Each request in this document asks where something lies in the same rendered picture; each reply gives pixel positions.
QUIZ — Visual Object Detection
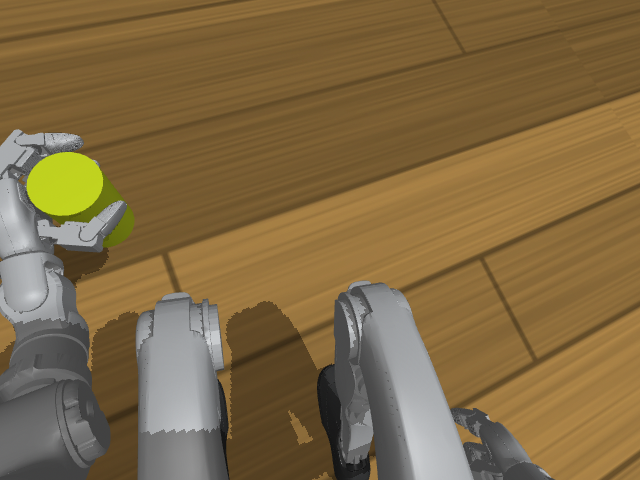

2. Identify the right robot hand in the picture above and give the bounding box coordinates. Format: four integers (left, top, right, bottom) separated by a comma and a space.
450, 408, 532, 480

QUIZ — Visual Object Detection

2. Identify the right robot foot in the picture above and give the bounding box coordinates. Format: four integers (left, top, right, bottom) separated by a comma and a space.
317, 364, 370, 480

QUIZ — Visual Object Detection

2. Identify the left robot hand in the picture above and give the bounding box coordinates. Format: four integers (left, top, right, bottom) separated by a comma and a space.
0, 129, 127, 260

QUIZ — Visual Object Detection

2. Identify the right robot arm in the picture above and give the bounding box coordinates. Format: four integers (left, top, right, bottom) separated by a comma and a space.
503, 462, 555, 480

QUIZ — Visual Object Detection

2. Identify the can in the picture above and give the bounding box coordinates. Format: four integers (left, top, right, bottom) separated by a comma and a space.
26, 152, 134, 248

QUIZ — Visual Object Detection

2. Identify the left robot arm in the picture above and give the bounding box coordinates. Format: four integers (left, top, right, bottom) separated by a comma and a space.
0, 251, 111, 480

